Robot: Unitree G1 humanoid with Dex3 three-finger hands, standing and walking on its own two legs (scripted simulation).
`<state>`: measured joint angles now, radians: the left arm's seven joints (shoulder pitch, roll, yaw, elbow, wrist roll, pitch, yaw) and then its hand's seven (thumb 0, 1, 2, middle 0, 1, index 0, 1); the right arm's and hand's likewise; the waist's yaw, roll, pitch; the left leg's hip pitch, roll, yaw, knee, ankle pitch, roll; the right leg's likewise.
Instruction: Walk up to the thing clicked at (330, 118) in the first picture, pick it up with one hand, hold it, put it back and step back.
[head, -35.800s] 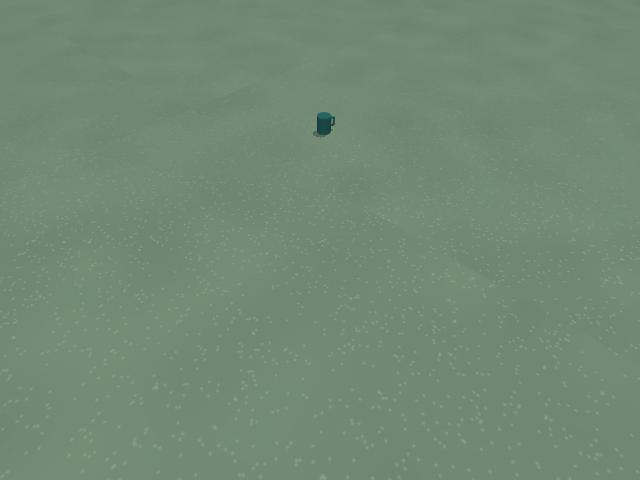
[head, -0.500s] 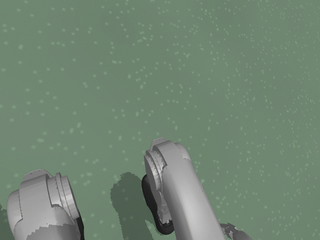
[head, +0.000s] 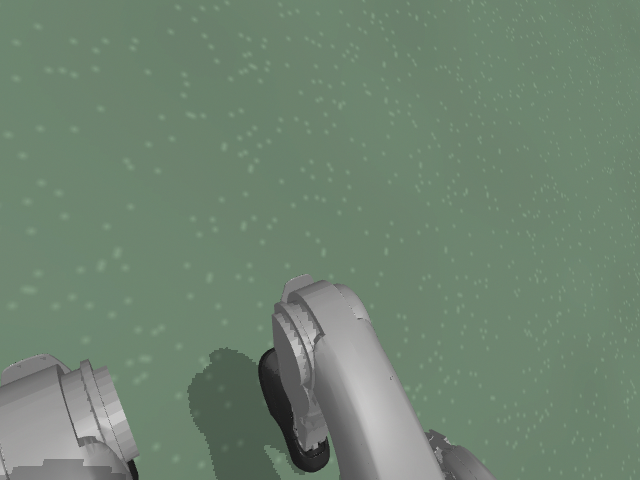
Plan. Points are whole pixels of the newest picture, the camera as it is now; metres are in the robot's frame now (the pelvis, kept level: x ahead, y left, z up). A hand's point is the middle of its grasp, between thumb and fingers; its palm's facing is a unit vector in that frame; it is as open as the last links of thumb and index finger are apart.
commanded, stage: rest palm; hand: left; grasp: from above
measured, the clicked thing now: out of the picture +0.49 +0.36 -0.26
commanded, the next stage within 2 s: close in 1.24 s
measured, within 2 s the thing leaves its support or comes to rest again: neither
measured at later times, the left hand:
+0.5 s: hand out of the picture +0.46 +0.36 -0.22, palm faces -0.45 -0.17 -0.88, open 13.9 cm
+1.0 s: hand out of the picture +0.46 +0.37 -0.23, palm faces -0.43 -0.15 -0.89, open 13.5 cm
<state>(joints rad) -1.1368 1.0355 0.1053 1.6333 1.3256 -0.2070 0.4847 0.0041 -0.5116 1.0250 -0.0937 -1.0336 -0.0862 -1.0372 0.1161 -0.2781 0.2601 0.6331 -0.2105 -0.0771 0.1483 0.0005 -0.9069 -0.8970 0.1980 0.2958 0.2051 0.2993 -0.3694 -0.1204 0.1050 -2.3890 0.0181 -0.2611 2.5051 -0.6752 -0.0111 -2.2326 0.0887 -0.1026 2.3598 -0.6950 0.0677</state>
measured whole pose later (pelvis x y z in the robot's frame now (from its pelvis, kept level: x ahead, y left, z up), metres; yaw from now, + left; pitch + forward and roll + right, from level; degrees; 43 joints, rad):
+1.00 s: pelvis +0.00 +0.00 +0.00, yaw -2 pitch +27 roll -16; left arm -1.14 1.13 0.06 1.67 1.27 -0.23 0.47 0.00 -0.48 1.05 -0.10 -1.12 -0.11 -1.11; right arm 0.10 -0.30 0.35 0.61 -0.23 -0.12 0.16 0.00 -0.92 -0.90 0.20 0.30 0.21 0.30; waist -0.38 -0.15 0.16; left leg -2.37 0.02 -0.30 2.54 -0.69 -0.01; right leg -2.20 0.10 -0.13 2.36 -0.69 0.08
